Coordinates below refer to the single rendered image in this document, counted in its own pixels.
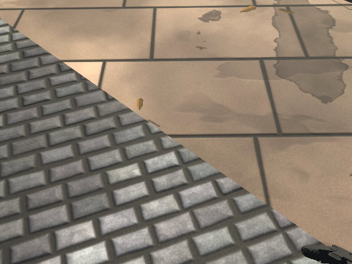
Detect right robot hand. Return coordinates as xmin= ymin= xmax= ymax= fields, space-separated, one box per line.
xmin=301 ymin=245 xmax=352 ymax=264

